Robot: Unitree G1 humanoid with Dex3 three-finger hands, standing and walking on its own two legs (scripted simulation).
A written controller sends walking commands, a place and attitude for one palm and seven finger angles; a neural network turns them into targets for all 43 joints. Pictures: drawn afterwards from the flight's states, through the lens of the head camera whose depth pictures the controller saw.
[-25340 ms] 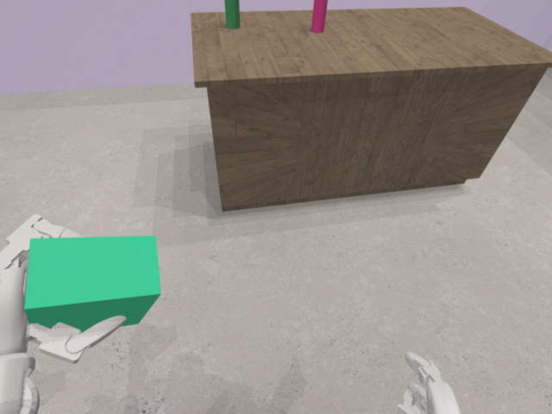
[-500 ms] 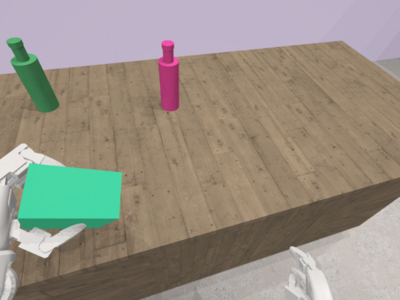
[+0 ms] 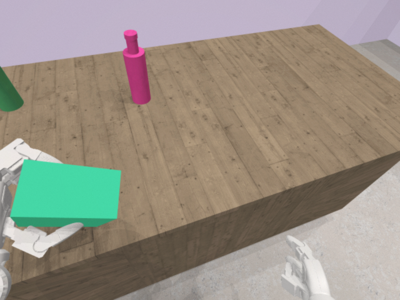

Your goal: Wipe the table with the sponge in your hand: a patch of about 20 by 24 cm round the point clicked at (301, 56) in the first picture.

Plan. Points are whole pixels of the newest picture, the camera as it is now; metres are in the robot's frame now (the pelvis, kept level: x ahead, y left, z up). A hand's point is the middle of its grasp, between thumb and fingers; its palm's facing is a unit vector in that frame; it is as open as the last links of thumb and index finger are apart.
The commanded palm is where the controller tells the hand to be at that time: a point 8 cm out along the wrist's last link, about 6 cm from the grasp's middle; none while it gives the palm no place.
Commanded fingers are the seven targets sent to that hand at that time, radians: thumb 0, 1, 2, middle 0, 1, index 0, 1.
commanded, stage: shuffle to correct the standing spot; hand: left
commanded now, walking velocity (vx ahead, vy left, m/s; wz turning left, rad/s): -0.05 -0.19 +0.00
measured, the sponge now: (81, 200) +0.23 +0.20 +0.14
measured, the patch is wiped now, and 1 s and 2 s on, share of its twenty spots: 0.00 0.00 0.00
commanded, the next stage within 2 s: come to a stop and stand still in 0.02 s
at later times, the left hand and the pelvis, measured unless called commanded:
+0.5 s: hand (62, 198) +0.22 +0.22 +0.16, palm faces +0.33 -0.82 -0.46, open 10.6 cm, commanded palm +0.16 +0.25 +0.18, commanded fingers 0.00 0.10 1.30 -1.20 -1.60 -1.20 -1.60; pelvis +0.00 -0.03 +0.00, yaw +0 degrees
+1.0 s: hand out of the picture +0.24 +0.32 +0.16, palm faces +0.38 -0.85 -0.37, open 10.6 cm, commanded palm +0.17 +0.34 +0.18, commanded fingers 0.00 0.10 1.30 -1.20 -1.60 -1.20 -1.60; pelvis +0.01 +0.06 +0.00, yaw +0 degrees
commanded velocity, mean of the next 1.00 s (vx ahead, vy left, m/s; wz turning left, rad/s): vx -0.01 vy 0.01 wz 0.00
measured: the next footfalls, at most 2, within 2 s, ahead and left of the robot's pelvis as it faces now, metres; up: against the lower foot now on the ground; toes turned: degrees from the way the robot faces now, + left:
none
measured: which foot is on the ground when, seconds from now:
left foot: down 0.00-1.00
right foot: down 0.00-1.00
